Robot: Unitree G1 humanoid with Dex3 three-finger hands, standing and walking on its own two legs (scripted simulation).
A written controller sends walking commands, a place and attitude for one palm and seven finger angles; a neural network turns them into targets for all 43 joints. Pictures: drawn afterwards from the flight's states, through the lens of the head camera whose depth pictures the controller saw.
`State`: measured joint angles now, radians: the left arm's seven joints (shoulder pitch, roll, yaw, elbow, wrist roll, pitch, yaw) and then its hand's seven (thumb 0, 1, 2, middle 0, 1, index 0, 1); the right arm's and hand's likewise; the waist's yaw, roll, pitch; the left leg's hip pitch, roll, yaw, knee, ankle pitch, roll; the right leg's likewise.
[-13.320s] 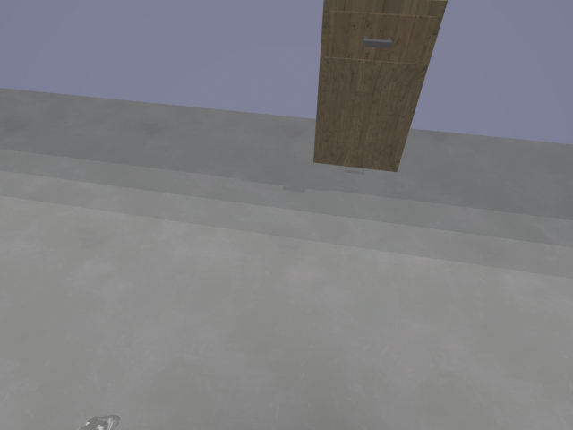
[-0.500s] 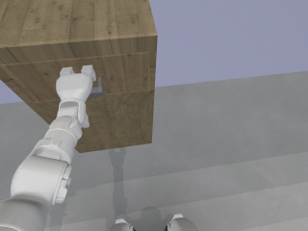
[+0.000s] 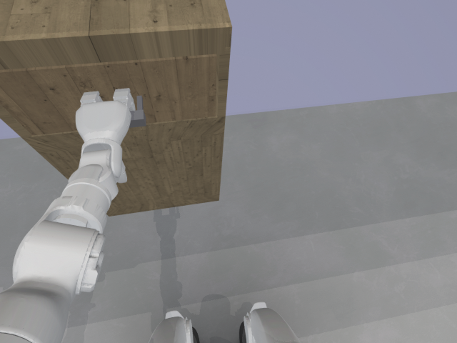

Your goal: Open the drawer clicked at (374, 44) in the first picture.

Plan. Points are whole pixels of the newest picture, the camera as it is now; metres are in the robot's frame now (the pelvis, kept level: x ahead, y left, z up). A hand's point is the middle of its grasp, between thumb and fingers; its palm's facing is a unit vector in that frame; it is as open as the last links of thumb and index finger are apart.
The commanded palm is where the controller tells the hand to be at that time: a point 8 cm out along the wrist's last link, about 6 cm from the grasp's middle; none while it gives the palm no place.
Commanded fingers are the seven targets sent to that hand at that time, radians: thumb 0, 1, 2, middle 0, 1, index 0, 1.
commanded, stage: lower the fingers behind the handle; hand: left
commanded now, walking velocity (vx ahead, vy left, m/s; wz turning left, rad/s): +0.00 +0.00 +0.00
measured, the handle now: (115, 112) +0.56 +0.17 -0.01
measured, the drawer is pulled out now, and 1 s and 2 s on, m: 0.00 0.00 0.01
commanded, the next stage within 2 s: close the thumb around the handle in 0.72 s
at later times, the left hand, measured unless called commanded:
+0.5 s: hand (118, 140) +0.51 +0.17 -0.04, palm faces -0.04 -0.04 -1.00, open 13.8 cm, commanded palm +0.49 +0.16 +0.02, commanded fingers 0.00 -0.50 0.30 -0.30 -1.20 -0.30 -1.20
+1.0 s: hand (117, 142) +0.50 +0.17 -0.03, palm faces -0.04 -0.04 -1.00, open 13.0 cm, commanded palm +0.49 +0.16 +0.02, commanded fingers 0.00 0.06 0.54 -0.34 -1.26 -0.34 -1.26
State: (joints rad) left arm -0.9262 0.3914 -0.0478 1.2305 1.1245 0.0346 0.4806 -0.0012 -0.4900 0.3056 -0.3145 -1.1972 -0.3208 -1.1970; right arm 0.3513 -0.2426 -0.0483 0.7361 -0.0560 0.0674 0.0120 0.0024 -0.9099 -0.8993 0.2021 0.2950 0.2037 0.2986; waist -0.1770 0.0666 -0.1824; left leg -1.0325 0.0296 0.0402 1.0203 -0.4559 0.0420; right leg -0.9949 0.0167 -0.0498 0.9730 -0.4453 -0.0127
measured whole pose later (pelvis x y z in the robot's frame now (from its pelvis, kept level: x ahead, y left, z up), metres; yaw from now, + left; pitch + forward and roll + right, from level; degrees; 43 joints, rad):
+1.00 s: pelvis +0.00 +0.01 -0.01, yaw -1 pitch +28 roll -3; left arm -0.91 0.38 -0.05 1.20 1.12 0.06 0.50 0.00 -0.36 0.36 -0.30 -1.21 -0.33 -1.21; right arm 0.35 -0.24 -0.04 0.74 -0.06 0.07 0.02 0.00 -0.91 -0.90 0.20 0.30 0.20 0.30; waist -0.18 0.07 -0.19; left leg -1.09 0.03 0.04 1.08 -0.48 0.05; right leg -1.05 0.02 -0.05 1.02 -0.46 -0.01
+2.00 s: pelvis +0.00 +0.00 +0.00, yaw -1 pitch +27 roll -2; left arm -0.82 0.37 -0.07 1.11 1.09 0.07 0.48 0.00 0.71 0.78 -0.30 -1.35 -0.34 -1.31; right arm 0.36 -0.24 -0.05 0.72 -0.04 0.07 0.01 0.00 -0.91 -0.90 0.20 0.29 0.20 0.30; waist -0.15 0.07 -0.19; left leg -1.04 0.04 0.06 1.05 -0.48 0.05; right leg -1.01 0.03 -0.03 1.00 -0.46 -0.01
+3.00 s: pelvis +0.00 -0.01 +0.01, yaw +0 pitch +18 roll +0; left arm -0.33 0.20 -0.17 0.77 1.13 0.09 0.58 0.01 0.69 0.82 -0.30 -1.35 -0.36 -1.31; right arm 0.23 -0.21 -0.06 0.69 -0.03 0.10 0.00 0.01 -0.91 -0.90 0.20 0.29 0.20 0.30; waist -0.03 0.05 -0.19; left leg -0.82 0.02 0.05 0.96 -0.45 0.02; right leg -0.80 0.02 -0.03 0.95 -0.46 -0.03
